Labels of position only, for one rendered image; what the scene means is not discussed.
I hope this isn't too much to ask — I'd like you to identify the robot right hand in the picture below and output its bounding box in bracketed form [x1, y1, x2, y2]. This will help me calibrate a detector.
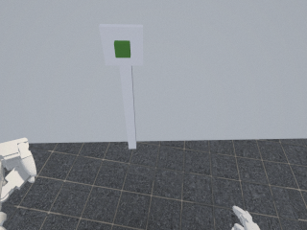
[231, 205, 260, 230]

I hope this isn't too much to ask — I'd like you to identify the robot left hand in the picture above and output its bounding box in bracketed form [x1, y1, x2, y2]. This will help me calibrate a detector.
[0, 137, 37, 211]

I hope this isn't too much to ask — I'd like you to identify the panel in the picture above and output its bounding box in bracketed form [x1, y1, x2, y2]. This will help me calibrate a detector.
[99, 24, 144, 150]

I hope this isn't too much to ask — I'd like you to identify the button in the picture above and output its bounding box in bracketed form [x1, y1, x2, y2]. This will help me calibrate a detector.
[114, 40, 130, 58]

